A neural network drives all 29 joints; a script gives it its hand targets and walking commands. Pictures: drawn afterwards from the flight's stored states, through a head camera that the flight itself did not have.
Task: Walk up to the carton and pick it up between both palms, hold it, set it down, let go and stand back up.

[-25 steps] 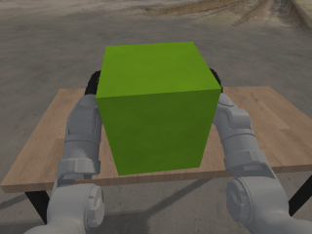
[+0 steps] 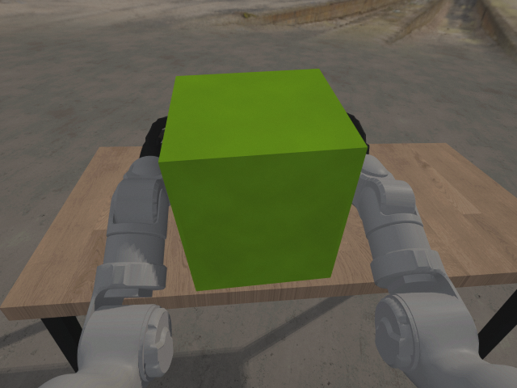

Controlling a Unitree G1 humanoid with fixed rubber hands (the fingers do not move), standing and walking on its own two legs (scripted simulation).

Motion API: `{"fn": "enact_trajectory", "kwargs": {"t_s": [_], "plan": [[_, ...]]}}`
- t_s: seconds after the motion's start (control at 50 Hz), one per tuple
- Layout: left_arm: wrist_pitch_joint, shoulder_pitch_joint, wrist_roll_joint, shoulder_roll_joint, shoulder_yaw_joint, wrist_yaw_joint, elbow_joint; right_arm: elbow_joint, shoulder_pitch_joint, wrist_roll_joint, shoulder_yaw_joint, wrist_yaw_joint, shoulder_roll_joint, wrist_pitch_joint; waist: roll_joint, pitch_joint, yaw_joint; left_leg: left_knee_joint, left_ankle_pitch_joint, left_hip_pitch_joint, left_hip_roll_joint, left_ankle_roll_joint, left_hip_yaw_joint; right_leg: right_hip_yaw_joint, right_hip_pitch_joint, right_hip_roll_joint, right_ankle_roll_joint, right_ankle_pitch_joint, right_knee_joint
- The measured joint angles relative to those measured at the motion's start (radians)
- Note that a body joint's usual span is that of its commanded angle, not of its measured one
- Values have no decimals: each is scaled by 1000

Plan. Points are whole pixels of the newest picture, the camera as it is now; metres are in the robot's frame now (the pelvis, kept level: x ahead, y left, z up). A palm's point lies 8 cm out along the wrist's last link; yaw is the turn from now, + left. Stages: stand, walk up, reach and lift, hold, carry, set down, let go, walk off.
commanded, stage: hold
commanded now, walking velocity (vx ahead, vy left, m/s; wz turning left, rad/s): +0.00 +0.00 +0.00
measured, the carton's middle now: (256, 181) +0.35 +0.04 +0.21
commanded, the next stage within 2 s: none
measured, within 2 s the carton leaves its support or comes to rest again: neither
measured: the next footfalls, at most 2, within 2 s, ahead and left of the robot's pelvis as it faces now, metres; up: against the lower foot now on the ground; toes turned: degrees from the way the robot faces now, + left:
none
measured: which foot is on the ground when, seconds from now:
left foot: down 0.00-1.00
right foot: down 0.00-1.00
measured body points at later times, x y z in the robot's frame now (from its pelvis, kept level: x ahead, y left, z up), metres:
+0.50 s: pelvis +0.00 +0.00 +0.00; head -0.08 +0.03 +0.44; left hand +0.37 +0.19 +0.23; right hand +0.39 -0.11 +0.24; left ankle +0.08 +0.09 -0.74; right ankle +0.00 -0.12 -0.74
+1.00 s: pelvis +0.00 +0.00 +0.00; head -0.08 +0.03 +0.44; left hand +0.37 +0.19 +0.23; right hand +0.39 -0.11 +0.24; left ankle +0.08 +0.09 -0.74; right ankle +0.00 -0.12 -0.74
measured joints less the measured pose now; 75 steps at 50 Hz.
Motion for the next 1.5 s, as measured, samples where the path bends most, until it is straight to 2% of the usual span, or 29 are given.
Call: {"fn": "enact_trajectory", "kwargs": {"t_s": [1.5], "plan": [[2,0,0,-1,0,-1,-4,0,0,0,0,-2,-1,1,0,0,0,0,0,0,0,0,0,0,0,0,0,0,0]]}}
